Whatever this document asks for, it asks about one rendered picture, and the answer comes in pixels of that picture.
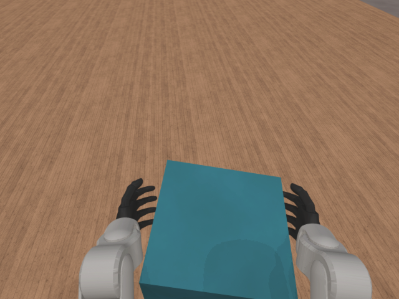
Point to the left robot forearm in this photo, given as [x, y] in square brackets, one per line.
[107, 270]

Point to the robot right hand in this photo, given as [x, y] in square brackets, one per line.
[304, 210]

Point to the right robot forearm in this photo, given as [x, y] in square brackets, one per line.
[333, 272]

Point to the robot left hand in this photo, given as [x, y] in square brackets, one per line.
[130, 204]

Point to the carton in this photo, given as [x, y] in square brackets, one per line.
[218, 234]

